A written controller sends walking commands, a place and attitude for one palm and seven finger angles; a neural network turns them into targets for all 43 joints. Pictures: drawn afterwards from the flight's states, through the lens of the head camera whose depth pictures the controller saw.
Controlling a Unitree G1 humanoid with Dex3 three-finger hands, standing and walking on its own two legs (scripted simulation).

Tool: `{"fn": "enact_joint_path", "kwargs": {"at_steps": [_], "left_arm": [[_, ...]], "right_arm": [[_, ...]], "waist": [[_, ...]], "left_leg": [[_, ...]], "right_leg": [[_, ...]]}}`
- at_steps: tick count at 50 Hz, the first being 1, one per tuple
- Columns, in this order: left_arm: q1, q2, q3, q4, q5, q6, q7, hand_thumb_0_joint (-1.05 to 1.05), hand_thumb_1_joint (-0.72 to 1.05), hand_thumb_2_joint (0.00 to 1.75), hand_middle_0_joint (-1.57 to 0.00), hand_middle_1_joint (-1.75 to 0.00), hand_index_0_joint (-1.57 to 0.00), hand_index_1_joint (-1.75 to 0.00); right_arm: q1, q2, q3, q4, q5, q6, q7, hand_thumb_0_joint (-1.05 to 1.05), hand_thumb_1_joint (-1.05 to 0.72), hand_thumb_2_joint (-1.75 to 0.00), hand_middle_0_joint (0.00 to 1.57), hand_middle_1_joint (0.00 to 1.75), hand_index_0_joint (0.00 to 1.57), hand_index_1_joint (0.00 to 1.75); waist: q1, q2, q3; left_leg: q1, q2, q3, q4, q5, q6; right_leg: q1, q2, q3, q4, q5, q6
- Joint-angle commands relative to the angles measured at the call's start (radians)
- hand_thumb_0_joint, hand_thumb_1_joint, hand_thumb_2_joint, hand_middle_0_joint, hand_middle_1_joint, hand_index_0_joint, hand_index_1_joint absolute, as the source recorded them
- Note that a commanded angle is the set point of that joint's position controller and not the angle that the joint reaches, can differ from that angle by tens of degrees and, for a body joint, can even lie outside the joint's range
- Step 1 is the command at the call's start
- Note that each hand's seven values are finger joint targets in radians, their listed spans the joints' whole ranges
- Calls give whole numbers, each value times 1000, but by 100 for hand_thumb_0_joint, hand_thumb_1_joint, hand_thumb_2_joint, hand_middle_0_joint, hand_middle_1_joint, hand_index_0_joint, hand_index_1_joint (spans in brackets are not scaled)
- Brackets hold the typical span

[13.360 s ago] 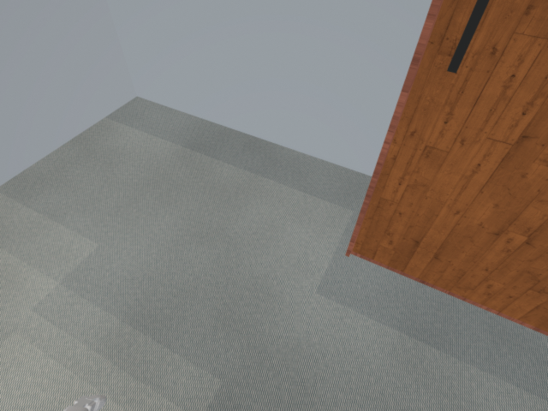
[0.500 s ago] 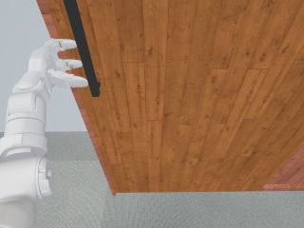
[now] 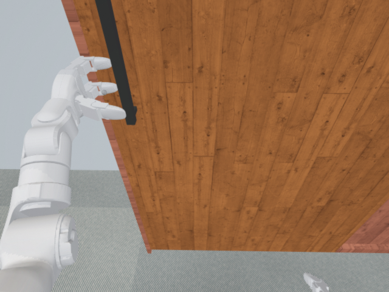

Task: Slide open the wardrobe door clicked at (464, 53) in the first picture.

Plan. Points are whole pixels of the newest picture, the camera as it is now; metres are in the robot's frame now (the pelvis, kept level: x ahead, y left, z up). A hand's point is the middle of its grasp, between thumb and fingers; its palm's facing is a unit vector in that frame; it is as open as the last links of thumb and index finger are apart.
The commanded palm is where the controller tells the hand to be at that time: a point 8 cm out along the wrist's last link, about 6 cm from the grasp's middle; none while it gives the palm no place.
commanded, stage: slide the fingers in behind the handle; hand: left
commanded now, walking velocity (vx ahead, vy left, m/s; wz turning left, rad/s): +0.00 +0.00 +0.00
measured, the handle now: (121, 65) +0.48 +0.18 +0.26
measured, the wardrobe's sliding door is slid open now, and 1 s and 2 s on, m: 0.00 0.00 0.00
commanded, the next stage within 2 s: grip the handle and tug to test in 1.28 s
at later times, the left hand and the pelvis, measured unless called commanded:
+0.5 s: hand (115, 90) +0.42 +0.18 +0.24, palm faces +0.09 -1.00 -0.02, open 14.1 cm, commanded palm +0.39 +0.22 +0.24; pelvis +0.00 -0.01 +0.00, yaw +0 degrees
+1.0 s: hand (122, 89) +0.42 +0.16 +0.24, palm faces +0.08 -1.00 -0.01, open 14.3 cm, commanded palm +0.39 +0.21 +0.24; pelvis +0.01 -0.01 +0.00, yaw +1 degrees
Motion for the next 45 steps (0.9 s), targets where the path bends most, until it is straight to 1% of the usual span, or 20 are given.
{"fn": "enact_joint_path", "kwargs": {"at_steps": [1, 2, 3, 4, 6, 8, 10, 12, 13, 18, 21, 22, 24, 26, 29, 30, 36, 40, 42, 45], "left_arm": [[-548, 179, 13, -286, -17, -74, 12, 0, -50, 30, -30, -120, -30, -120], [-529, 170, 7, -294, -23, -76, 13, 0, -50, 30, -30, -120, -30, -120], [-510, 200, 38, -267, -21, -68, 16, 0, -50, 30, -30, -120, -30, -120], [-501, 179, 23, -242, -22, -58, 16, 0, -50, 30, -30, -120, -30, -120], [-514, 193, 36, -204, -20, -41, 19, 0, -50, 30, -30, -120, -30, -120], [-514, 216, 46, -220, -11, -44, 25, 0, -50, 30, -30, -120, -30, -120], [-523, 197, 26, -216, -6, -47, 23, 0, -50, 30, -30, -120, -30, -120], [-537, 137, -21, -241, -16, -62, 18, 0, -50, 30, -30, -120, -30, -120], [-552, 174, 11, -252, -19, -68, 21, 0, -50, 30, -30, -120, -30, -120], [-544, 129, -21, -266, -17, -65, 26, 0, -50, 30, -30, -120, -30, -120], [-540, 109, -25, -272, -17, -60, 33, 0, -50, 30, -30, -120, -30, -120], [-531, 114, -25, -280, -20, -62, 33, 0, -50, 30, -30, -120, -30, -120], [-520, 150, 15, -275, -26, -57, 33, 0, -50, 30, -30, -120, -30, -120], [-521, 109, -24, -286, -24, -53, 25, 0, -50, 30, -30, -120, -30, -120], [-520, 117, -14, -316, -20, -54, 34, 0, -50, 30, -30, -120, -30, -120], [-512, 84, -37, -340, -21, -53, 35, 0, -50, 30, -30, -120, -30, -120], [-509, 66, -47, -341, -31, -30, 37, 0, -50, 30, -30, -120, -30, -120], [-538, 48, -64, -339, -23, -24, 43, 0, -50, 30, -30, -120, -30, -120], [-519, 51, -60, -322, -25, -25, 49, 0, -50, 30, -30, -120, -30, -120], [-550, 43, -62, -320, -21, -27, 54, 0, -50, 30, -30, -120, -30, -120]], "right_arm": [[-99, -126, -48, -144, -6, -53, -4, 0, -90, -90, 20, 30, 20, 30], [-101, -128, -47, -144, -9, -54, -3, 0, -90, -90, 20, 30, 20, 30], [-105, -130, -47, -139, -9, -51, -3, 0, -90, -90, 20, 30, 20, 30], [-107, -128, -46, -137, -7, -45, -5, 0, -90, -90, 20, 30, 20, 30], [-109, -128, -44, -132, -8, -40, -6, 0, -90, -90, 20, 30, 20, 30], [-112, -130, -44, -137, -11, -39, -5, 0, -90, -90, 20, 30, 20, 30], [-114, -124, -42, -138, -8, -32, -8, 0, -90, -90, 20, 30, 20, 30], [-113, -120, -45, -142, -7, -37, -6, 0, -90, -90, 20, 30, 20, 30], [-113, -125, -47, -138, -8, -40, -7, 0, -90, -90, 20, 30, 20, 30], [-119, -117, -46, -139, -7, -45, -3, 0, -90, -90, 20, 30, 20, 30], [-118, -114, -48, -135, -8, -46, -1, 0, -90, -90, 20, 30, 20, 30], [-114, -121, -48, -134, -10, -48, -1, 0, -90, -90, 20, 30, 20, 30], [-118, -122, -50, -126, -11, -47, -3, 0, -90, -90, 20, 30, 20, 30], [-126, -114, -46, -132, -7, -44, -2, 0, -90, -90, 20, 30, 20, 30], [-127, -115, -49, -132, -10, -46, 0, 0, -90, -90, 20, 30, 20, 30], [-131, -110, -48, -137, -8, -48, 3, 0, -90, -90, 20, 30, 20, 30], [-145, -111, -46, -129, -8, -48, 0, 0, -90, -90, 20, 30, 20, 30], [-149, -107, -44, -124, -9, -47, 0, 0, -90, -90, 20, 30, 20, 30], [-143, -113, -46, -121, -12, -47, 0, 0, -90, -90, 20, 30, 20, 30], [-144, -108, -44, -120, -14, -45, 1, 0, -90, -90, 20, 30, 20, 30]], "waist": [[-9, 31, -268], [-5, 43, -272], [1, 14, -264], [-3, -27, -245], [-4, -37, -214], [3, -18, -229], [-8, -21, -212], [-15, -9, -222], [-11, -16, -244], [-5, 14, -252], [-6, -8, -254], [-5, 1, -258], [1, -49, -259], [-2, -34, -244], [2, 7, -260], [2, 1, -269], [-3, -37, -247], [-7, 6, -241], [-6, -26, -245], [-5, -9, -263]], "left_leg": [[359, -20, -10, -26, 216, 47], [363, -23, -6, -22, 226, 49], [347, -21, -9, -24, 224, 49], [329, -21, -6, -30, 211, 50], [301, -23, -4, -33, 178, 50], [302, -24, 1, -34, 193, 54], [298, -24, 6, -33, 184, 53], [322, -25, 4, -28, 186, 54], [328, -23, -1, -28, 201, 54], [337, -28, 1, -26, 216, 53], [340, -28, 2, -24, 222, 54], [347, -30, 1, -23, 231, 55], [328, -31, 3, -23, 238, 58], [320, -34, 7, -26, 232, 57], [342, -32, 8, -22, 252, 55], [351, -34, 6, -20, 263, 55], [346, -34, 6, -19, 254, 57], [352, -35, 8, -19, 247, 55], [357, -33, 2, -17, 251, 56], [363, -33, -1, -16, 269, 53]], "right_leg": [[-165, 27, -17, -77, 324, -7], [-151, 25, -16, -78, 336, -7], [-149, 24, -16, -77, 344, -6], [-149, 23, -17, -78, 340, -2], [-161, 20, -15, -84, 317, 1], [-144, 14, -8, -84, 339, 3], [-150, 15, -6, -87, 334, 4], [-151, 17, -9, -89, 329, 4], [-144, 17, -8, -85, 346, 2], [-140, 17, -9, -81, 362, 3], [-143, 22, -12, -77, 370, 2], [-128, 20, -12, -79, 378, 1], [-116, 18, -8, -77, 416, 7], [-117, 18, -9, -75, 417, 7], [-114, 18, -10, -73, 421, 3], [-112, 21, -12, -70, 433, 2], [-126, 21, -13, -71, 437, 8], [-134, 18, -12, -74, 419, 4], [-125, 18, -14, -74, 417, 6], [-128, 18, -15, -64, 431, 0]]}}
